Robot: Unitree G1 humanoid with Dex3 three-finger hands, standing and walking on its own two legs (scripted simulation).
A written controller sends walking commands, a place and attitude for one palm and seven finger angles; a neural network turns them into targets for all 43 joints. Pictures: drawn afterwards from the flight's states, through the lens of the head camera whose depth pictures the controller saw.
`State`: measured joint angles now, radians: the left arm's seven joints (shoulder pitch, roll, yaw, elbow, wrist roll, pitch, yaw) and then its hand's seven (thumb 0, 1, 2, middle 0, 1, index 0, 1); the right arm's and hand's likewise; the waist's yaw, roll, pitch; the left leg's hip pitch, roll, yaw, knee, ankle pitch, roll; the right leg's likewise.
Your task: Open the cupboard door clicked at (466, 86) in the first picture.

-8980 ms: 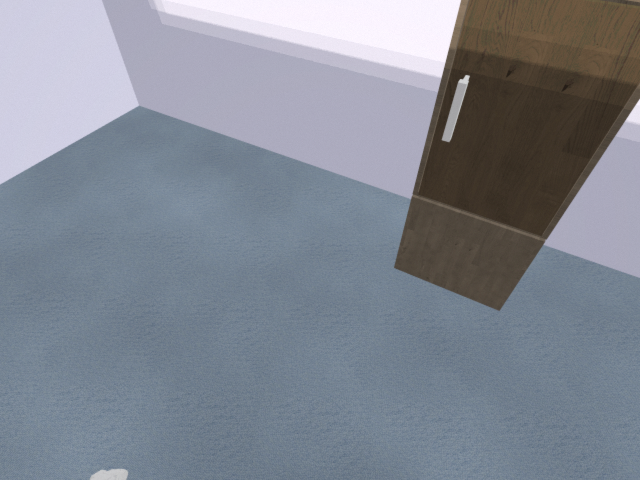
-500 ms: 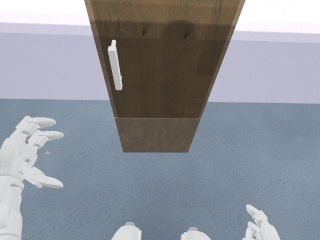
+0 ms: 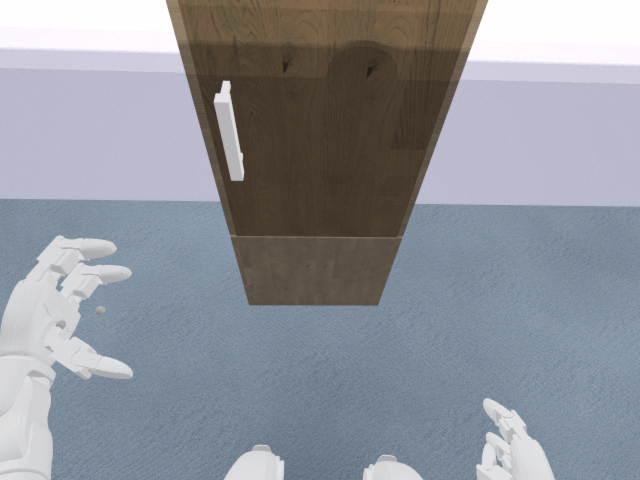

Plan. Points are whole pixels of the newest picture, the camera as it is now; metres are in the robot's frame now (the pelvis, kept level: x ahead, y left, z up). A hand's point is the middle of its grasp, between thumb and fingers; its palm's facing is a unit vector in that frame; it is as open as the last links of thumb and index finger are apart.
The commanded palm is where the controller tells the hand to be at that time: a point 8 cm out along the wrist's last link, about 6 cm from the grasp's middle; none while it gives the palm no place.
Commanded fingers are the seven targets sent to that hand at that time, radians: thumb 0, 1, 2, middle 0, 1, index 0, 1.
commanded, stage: move the hooked fingers beside the handle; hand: left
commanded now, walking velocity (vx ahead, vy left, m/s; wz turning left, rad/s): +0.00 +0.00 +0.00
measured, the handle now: (232, 133) +0.61 +0.18 +0.04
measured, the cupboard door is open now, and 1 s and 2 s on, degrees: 0 0 0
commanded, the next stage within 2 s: none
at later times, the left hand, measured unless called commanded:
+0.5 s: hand (133, 250) +0.37 +0.26 +0.05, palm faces +0.06 -1.00 -0.02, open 14.0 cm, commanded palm +0.35 +0.31 +0.05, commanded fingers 0.00 -0.50 0.30 -0.30 -1.20 -0.30 -1.20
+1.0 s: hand (161, 201) +0.46 +0.25 +0.04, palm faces +0.05 -1.00 -0.01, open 14.0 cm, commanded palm +0.44 +0.29 +0.04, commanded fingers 0.00 -0.50 0.30 -0.30 -1.20 -0.30 -1.20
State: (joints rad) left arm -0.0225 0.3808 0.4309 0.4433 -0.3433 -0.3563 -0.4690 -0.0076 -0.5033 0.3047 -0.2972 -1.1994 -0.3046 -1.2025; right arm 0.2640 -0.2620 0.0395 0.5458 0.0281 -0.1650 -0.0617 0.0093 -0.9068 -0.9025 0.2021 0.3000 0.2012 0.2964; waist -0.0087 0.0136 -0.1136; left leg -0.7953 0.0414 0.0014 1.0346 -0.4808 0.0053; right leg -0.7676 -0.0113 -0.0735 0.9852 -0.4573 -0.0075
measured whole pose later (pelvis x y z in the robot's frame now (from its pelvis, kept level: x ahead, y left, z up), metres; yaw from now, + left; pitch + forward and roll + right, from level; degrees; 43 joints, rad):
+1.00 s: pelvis -0.01 +0.01 -0.02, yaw -2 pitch +21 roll -3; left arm -0.72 0.56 0.49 1.08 -0.15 -0.42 -0.38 -0.01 -0.50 0.30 -0.30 -1.20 -0.30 -1.20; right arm 0.34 -0.27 0.04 0.63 0.00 -0.01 -0.04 0.00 -0.91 -0.90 0.20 0.30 0.20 0.30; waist -0.12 0.00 -0.11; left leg -1.00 0.06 0.01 1.12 -0.49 0.02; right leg -0.97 0.01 -0.06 1.05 -0.45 0.00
